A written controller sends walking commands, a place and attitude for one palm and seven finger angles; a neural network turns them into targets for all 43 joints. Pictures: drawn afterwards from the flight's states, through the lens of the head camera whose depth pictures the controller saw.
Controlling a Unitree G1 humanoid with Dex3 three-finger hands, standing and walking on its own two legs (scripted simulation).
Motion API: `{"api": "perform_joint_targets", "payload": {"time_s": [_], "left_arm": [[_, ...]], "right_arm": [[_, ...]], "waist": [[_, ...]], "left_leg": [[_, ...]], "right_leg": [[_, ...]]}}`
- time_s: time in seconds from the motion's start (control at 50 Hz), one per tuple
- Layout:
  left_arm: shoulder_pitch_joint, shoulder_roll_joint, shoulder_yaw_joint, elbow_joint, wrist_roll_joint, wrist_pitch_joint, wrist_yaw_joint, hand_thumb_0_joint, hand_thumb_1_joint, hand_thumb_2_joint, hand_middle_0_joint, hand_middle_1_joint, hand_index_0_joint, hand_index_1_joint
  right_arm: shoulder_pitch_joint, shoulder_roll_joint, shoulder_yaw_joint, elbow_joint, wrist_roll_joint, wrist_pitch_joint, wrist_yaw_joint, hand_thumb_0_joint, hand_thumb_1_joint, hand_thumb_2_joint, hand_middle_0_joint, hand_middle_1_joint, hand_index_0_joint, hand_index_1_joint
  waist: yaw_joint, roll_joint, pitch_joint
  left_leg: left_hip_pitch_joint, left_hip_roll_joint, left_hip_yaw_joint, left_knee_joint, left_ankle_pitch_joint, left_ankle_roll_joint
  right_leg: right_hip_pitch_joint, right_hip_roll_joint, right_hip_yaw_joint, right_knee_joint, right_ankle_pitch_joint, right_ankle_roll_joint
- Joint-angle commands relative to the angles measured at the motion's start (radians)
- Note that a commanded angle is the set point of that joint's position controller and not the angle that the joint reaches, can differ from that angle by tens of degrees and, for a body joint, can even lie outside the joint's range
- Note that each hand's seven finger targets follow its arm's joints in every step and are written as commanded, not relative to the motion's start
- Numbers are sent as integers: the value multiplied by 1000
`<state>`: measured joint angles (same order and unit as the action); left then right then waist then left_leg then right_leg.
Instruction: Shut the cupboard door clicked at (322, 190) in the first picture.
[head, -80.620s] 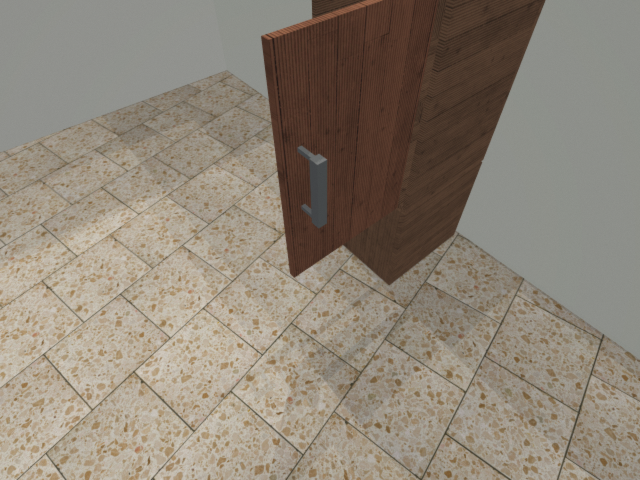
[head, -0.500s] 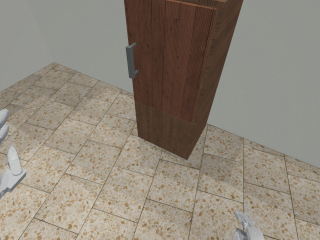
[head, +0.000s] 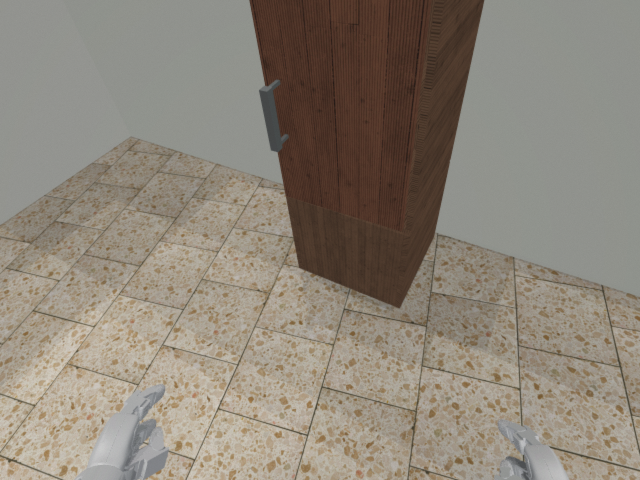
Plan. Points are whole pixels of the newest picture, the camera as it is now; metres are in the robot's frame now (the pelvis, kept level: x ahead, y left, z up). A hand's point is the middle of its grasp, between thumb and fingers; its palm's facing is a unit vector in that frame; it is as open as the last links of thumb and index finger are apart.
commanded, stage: let the arm hang, fingers relaxed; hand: left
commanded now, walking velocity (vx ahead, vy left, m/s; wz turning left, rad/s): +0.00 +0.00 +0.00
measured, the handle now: (276, 116) +0.94 +0.17 -0.03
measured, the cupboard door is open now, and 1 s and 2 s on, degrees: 1 1 1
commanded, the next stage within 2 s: look to check the result in 0.92 s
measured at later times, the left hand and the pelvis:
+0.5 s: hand out of the picture -0.03 +0.20 -0.16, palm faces +0.04 -0.97 -0.25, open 7.4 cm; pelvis +0.00 -0.01 +0.01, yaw +1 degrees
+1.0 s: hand out of the picture +0.02 +0.18 -0.16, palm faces +0.03 -0.98 -0.20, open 7.4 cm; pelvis +0.01 +0.00 +0.02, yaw +0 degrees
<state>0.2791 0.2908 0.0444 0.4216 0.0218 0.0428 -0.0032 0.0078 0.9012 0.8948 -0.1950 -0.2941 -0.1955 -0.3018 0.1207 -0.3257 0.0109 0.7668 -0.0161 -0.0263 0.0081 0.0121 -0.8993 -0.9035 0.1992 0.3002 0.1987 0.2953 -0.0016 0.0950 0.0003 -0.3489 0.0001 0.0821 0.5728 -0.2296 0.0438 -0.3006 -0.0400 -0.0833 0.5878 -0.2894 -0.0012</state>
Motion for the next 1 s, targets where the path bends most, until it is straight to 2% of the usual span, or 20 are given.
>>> {"api": "perform_joint_targets", "payload": {"time_s": [0.0,0.04,0.08,0.1,0.14,0.18,0.24,0.26,0.32,0.36,0.4,0.58,0.7,0.82,0.98], "left_arm": [[-8,110,8,114,4,-39,11,0,900,900,-200,-300,-200,-300],[-32,95,-6,199,1,-33,16,0,900,900,-200,-300,-200,-300],[-24,81,-12,280,-2,-32,19,0,900,900,-200,-300,-200,-300],[-6,73,-12,324,-3,-33,20,0,900,900,-200,-300,-200,-300],[42,48,2,397,-3,-37,22,0,900,900,-200,-300,-200,-300],[60,49,3,457,-5,-38,21,0,900,900,-200,-300,-200,-300],[66,49,3,527,-8,-45,19,0,900,900,-200,-300,-200,-300],[59,54,4,541,-7,-48,20,0,900,900,-200,-300,-200,-300],[49,40,0,588,-8,-49,21,0,900,900,-200,-300,-200,-300],[51,43,1,610,-6,-50,22,0,900,900,-200,-300,-200,-300],[50,35,-1,627,-7,-50,23,0,900,900,-200,-300,-200,-300],[60,25,-2,667,-5,-47,26,0,900,900,-200,-300,-200,-300],[48,24,-2,668,-3,-49,26,0,900,900,-200,-300,-200,-300],[31,29,0,667,-5,-57,26,0,900,900,-200,-300,-200,-300],[10,42,1,677,-6,-60,25,0,900,900,-200,-300,-200,-300]], "right_arm": [[72,-67,-26,-22,-7,13,-4,0,-900,-900,200,300,200,300],[89,-37,-19,17,-12,30,-5,0,-900,-900,200,300,200,300],[97,-24,-16,55,-13,35,-7,0,-900,-900,200,300,200,300],[99,-19,-15,75,-14,34,-9,0,-900,-900,200,300,200,300],[102,-11,-21,108,-15,31,-17,0,-900,-900,200,300,200,300],[118,-10,-25,136,-11,33,-22,0,-900,-900,200,300,200,300],[152,-3,-32,181,-7,32,-29,0,-900,-900,200,300,200,300],[167,-8,-36,189,-3,33,-30,0,-900,-900,200,300,200,300],[213,6,-37,229,-3,35,-33,0,-900,-900,200,300,200,300],[230,3,-42,247,-3,36,-33,0,-900,-900,200,300,200,300],[241,16,-41,266,-5,35,-34,0,-900,-900,200,300,200,300],[215,19,-39,296,-4,27,-37,0,-900,-900,200,300,200,300],[199,21,-40,301,-4,22,-36,0,-900,-900,200,300,200,300],[180,8,-40,300,-2,13,-38,0,-900,-900,200,300,200,300],[157,-10,-40,304,1,11,-40,0,-900,-900,200,300,200,300]], "waist": [[-19,-320,-56],[-27,-230,-40],[-24,-85,-24],[-15,-16,-16],[6,84,-30],[14,108,-28],[11,66,-10],[8,2,12],[-5,-87,46],[-7,-121,65],[-11,-131,66],[3,-103,109],[4,-75,97],[4,-71,50],[1,-71,45]], "left_leg": [[102,55,-117,-33,71,-13],[136,47,-106,-39,57,-21],[124,69,-130,-95,50,-20],[92,80,-148,-139,25,-15],[33,91,-163,-189,-30,-9],[10,101,-175,-218,-61,-7],[15,96,-170,-224,-79,-10],[26,100,-169,-217,-60,-10],[64,94,-152,-211,-70,-11],[87,92,-143,-206,-68,-8],[100,94,-139,-211,-68,-8],[68,107,-157,-284,-107,-3],[65,106,-161,-305,-104,-5],[108,108,-150,-294,1,-8],[147,111,-145,-281,78,-10]], "right_leg": [[-41,-135,164,-195,-17,-94],[-75,-136,165,-217,-70,-96],[-56,-105,143,-204,-96,-76],[-18,-86,132,-193,-85,-65],[79,-64,113,-188,-34,-58],[129,-57,98,-193,-9,-57],[134,-66,108,-230,-5,-67],[118,-67,108,-247,-12,-68],[64,-82,116,-285,-80,-72],[26,-82,120,-303,-119,-73],[15,-82,119,-305,-127,-71],[39,-63,109,-283,-70,-53],[71,-63,104,-276,-27,-47],[114,-70,100,-274,54,-48],[128,-77,96,-289,82,-48]]}}
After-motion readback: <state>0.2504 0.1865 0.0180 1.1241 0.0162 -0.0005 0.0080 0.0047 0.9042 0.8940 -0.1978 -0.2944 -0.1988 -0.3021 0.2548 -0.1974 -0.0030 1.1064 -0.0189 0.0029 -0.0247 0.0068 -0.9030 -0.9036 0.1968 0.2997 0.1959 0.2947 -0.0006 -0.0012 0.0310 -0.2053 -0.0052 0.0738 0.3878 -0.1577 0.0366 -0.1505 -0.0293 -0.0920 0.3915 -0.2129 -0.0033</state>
